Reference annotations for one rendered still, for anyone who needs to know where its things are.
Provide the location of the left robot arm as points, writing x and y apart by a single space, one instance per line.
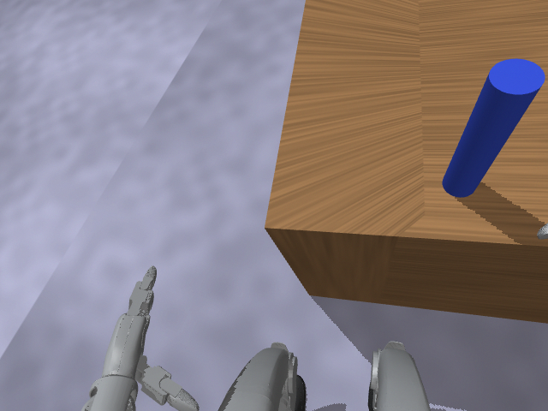
112 393

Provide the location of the left robot hand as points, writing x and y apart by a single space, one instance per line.
125 352

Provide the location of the can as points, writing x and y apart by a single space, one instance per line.
509 89

